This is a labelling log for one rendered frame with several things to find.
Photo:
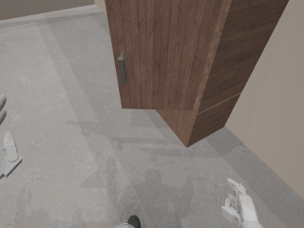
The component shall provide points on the left robot foot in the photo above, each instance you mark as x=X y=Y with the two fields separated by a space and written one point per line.
x=134 y=221

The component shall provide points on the handle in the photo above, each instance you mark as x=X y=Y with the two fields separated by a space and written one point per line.
x=121 y=66

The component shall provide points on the robot right hand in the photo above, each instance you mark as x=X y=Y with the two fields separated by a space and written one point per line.
x=244 y=207

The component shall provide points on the robot left hand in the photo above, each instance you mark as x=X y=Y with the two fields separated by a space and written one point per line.
x=12 y=160

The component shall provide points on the cupboard door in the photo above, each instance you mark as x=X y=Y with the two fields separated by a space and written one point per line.
x=165 y=45

